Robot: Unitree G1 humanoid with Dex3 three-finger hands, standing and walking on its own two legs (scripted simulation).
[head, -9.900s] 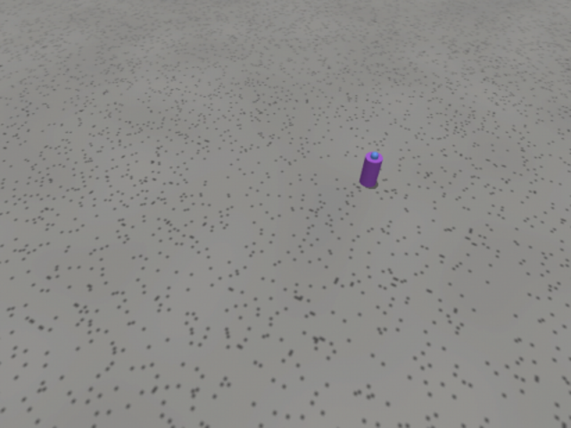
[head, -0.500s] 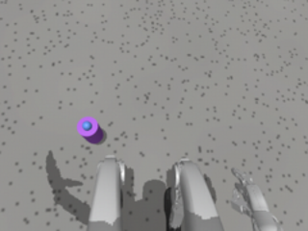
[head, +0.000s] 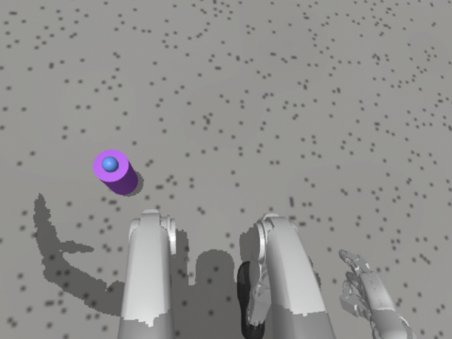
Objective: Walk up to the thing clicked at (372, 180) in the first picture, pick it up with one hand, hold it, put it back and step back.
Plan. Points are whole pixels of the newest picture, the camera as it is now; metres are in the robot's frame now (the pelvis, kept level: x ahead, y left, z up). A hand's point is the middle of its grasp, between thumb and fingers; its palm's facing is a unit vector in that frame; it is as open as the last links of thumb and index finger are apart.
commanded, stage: go down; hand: left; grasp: from the side
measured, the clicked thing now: (116, 172) +0.44 +0.27 -0.35
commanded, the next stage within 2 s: approach in 0.74 s
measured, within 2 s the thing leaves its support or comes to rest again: neither
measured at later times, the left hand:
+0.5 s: hand out of the picture +0.32 +0.45 -0.03, palm faces +0.37 -0.92 -0.11, open 17.5 cm
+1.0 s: hand out of the picture +0.32 +0.46 -0.05, palm faces +0.38 -0.92 -0.06, open 17.7 cm
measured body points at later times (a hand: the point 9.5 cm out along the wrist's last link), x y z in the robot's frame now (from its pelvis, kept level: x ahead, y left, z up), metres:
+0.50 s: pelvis -0.01 +0.00 -0.03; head +0.20 +0.06 +0.36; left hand +0.30 +0.50 -0.02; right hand +0.16 -0.27 -0.14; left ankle +0.08 +0.13 -0.41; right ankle +0.09 -0.13 -0.41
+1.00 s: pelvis -0.01 +0.00 -0.06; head +0.20 +0.07 +0.33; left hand +0.30 +0.51 -0.04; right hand +0.16 -0.27 -0.17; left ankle +0.08 +0.13 -0.41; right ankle +0.09 -0.13 -0.41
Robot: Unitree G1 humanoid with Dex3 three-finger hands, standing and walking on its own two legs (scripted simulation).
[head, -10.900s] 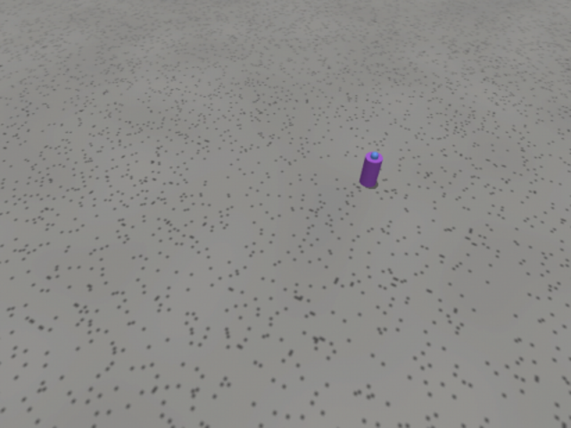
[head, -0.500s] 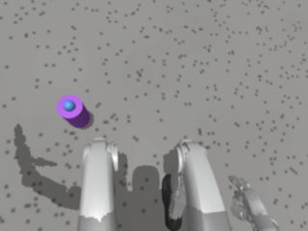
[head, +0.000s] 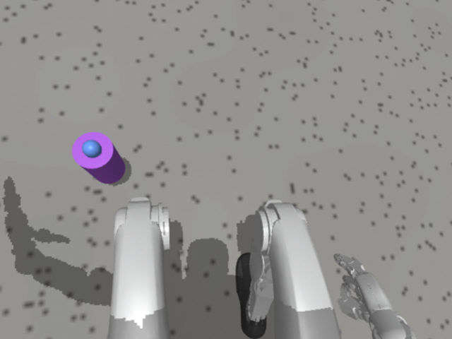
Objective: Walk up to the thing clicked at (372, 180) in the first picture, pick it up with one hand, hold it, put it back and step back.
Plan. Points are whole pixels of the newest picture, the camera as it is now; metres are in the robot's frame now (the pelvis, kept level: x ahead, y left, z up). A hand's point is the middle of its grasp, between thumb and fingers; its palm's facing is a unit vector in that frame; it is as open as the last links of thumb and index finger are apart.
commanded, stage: approach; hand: left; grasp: from the side
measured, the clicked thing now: (100, 158) +0.44 +0.28 -0.29
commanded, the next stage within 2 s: close in in 0.38 s
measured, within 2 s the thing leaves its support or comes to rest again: neither
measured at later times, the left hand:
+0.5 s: hand (30, 174) +0.37 +0.39 -0.20, palm faces +0.27 -0.96 +0.01, open 17.6 cm
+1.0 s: hand (77, 174) +0.39 +0.31 -0.25, palm faces +0.29 -0.96 -0.02, open 17.6 cm
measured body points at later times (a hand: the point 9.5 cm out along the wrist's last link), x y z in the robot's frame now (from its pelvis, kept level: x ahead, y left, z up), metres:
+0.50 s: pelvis +0.00 +0.01 -0.09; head +0.23 +0.15 +0.27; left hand +0.35 +0.44 -0.20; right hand +0.20 -0.25 -0.15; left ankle +0.09 +0.14 -0.35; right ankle +0.10 -0.12 -0.35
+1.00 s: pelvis -0.02 +0.02 -0.11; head +0.20 +0.17 +0.26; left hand +0.37 +0.36 -0.24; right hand +0.14 -0.24 -0.15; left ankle +0.09 +0.14 -0.35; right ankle +0.10 -0.12 -0.35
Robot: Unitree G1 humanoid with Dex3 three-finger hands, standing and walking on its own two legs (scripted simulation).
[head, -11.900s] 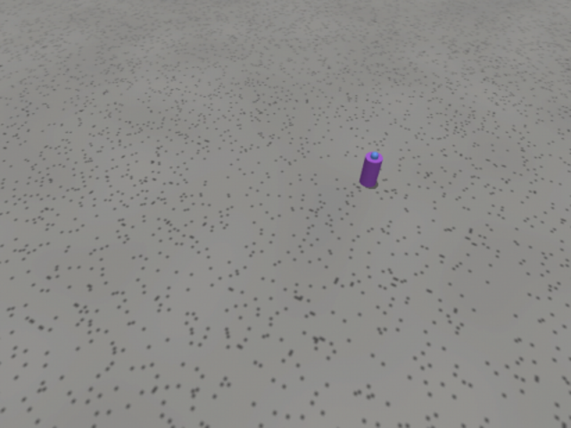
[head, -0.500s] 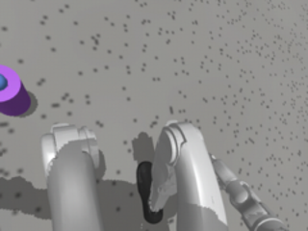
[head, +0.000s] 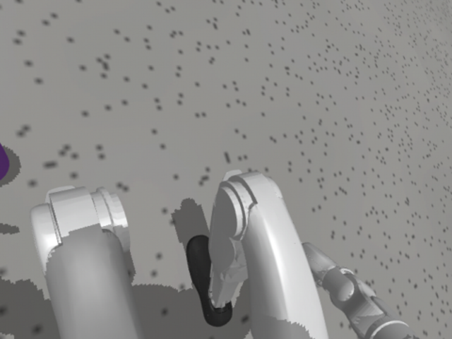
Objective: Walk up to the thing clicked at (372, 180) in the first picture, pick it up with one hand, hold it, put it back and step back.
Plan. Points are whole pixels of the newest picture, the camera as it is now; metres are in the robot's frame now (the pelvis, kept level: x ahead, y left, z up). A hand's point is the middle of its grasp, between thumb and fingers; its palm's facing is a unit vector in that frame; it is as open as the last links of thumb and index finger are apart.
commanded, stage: close in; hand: left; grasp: from the side
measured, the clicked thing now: out of the picture +0.42 +0.33 -0.18
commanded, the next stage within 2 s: rest palm in 0.32 s
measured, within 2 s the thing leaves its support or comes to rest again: leaves its support in 1.62 s
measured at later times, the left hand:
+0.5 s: hand out of the picture +0.38 +0.33 -0.16, palm faces +0.46 -0.89 +0.02, open 17.3 cm
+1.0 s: hand out of the picture +0.39 +0.32 -0.16, palm faces +0.46 -0.89 +0.00, open 11.3 cm
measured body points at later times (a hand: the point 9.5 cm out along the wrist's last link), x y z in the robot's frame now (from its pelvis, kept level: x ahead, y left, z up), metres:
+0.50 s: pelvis +0.00 +0.00 +0.00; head +0.20 +0.19 +0.35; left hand +0.35 +0.38 -0.15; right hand +0.20 -0.23 -0.03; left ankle +0.09 +0.13 -0.24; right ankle +0.13 -0.12 -0.24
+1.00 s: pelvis -0.01 +0.01 +0.00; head +0.20 +0.19 +0.35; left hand +0.36 +0.37 -0.16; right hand +0.17 -0.24 -0.03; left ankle +0.09 +0.13 -0.24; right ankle +0.13 -0.12 -0.24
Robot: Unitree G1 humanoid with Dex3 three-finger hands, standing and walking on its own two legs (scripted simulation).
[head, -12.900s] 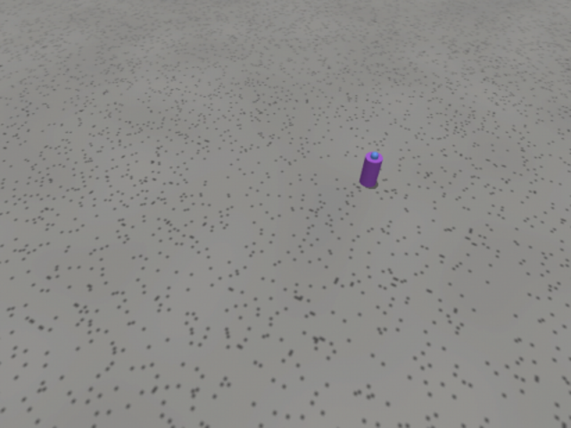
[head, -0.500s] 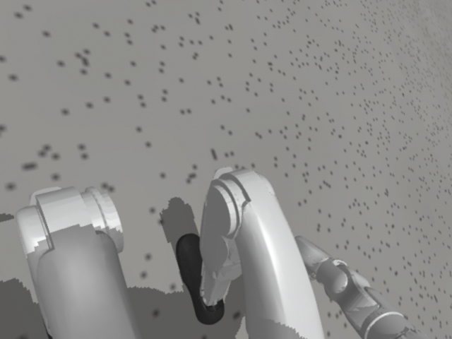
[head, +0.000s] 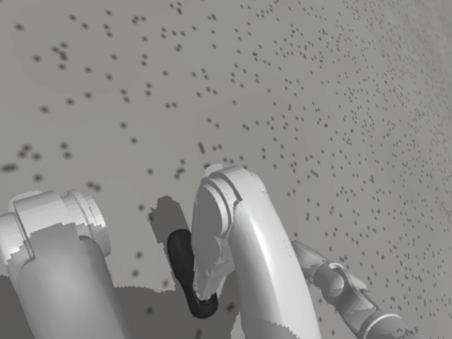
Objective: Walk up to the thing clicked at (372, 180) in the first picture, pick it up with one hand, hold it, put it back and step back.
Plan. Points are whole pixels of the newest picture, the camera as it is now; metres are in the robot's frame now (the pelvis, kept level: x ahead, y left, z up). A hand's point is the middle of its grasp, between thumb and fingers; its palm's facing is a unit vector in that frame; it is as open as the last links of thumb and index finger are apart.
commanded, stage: close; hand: left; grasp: from the side
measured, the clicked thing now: out of the picture +0.41 +0.34 -0.18
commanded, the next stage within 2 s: settle in 0.14 s
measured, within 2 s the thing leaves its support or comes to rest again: leaves its support in 0.62 s
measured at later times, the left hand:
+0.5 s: hand out of the picture +0.40 +0.34 -0.16, palm faces +0.52 -0.85 +0.00, open 11.3 cm
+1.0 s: hand out of the picture +0.35 +0.36 -0.05, palm faces +0.52 -0.85 -0.06, open 11.4 cm
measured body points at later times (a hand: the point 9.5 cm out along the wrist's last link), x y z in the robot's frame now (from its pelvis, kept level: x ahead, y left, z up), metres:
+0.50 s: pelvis +0.00 +0.00 +0.00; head +0.21 +0.19 +0.34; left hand +0.37 +0.39 -0.16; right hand +0.18 -0.24 -0.03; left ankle +0.09 +0.13 -0.24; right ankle +0.14 -0.12 -0.24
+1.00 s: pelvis +0.02 -0.01 +0.05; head +0.20 +0.15 +0.42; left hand +0.32 +0.41 -0.05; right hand +0.23 -0.23 -0.03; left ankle +0.09 +0.13 -0.24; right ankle +0.14 -0.12 -0.24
